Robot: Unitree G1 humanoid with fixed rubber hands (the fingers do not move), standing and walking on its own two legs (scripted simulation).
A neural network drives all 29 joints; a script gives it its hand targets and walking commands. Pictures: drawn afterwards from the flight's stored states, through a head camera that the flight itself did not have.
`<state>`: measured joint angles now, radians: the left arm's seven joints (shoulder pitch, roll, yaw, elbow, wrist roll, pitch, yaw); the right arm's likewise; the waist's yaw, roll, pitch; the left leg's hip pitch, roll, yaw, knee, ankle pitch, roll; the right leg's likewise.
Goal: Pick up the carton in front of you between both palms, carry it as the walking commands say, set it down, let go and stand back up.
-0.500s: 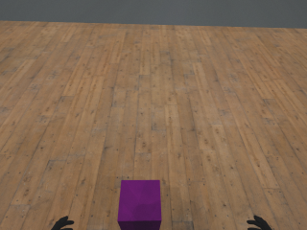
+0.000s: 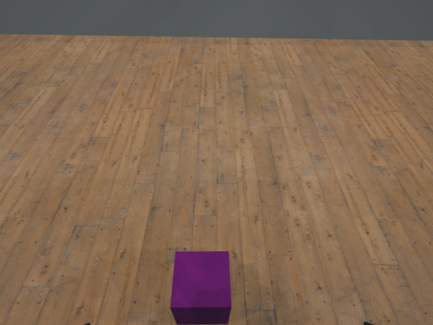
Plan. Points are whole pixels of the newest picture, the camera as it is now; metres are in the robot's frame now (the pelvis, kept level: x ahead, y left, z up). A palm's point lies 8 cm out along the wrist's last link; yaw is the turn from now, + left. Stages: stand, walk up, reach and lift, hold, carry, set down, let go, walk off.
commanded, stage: stand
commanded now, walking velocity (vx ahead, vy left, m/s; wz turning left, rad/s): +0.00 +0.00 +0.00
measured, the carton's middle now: (202, 288) +0.40 +0.07 -0.65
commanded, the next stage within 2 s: none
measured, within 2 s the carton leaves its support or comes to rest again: neither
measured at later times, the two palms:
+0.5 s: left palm out of the picture +0.07 +0.29 -0.11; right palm out of the picture +0.07 -0.30 -0.10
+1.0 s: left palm out of the picture +0.07 +0.29 -0.10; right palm out of the picture +0.08 -0.30 -0.10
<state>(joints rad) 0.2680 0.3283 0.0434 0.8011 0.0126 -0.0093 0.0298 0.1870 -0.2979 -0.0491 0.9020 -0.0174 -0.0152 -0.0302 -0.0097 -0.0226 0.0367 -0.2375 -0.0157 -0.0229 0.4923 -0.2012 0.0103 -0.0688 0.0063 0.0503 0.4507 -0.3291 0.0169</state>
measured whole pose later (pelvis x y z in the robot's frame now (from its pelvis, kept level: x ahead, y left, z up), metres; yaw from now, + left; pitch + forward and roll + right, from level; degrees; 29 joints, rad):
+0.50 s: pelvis -0.01 +0.00 +0.00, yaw +0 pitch -3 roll +0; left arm 0.24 0.35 0.03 0.89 0.00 -0.01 0.03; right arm 0.17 -0.32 -0.03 0.97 -0.01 -0.01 -0.03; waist -0.01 -0.01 0.05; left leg -0.22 -0.01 -0.03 0.44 -0.16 0.01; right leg -0.06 0.01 0.05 0.41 -0.30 0.01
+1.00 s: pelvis -0.01 -0.01 +0.01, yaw +1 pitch -3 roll +0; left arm 0.21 0.36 0.02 0.93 0.00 -0.02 0.03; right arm 0.15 -0.34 -0.02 1.00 0.00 -0.01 -0.03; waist -0.01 -0.01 0.05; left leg -0.21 -0.01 -0.03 0.41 -0.15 0.00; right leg -0.04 0.01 0.04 0.38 -0.28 0.01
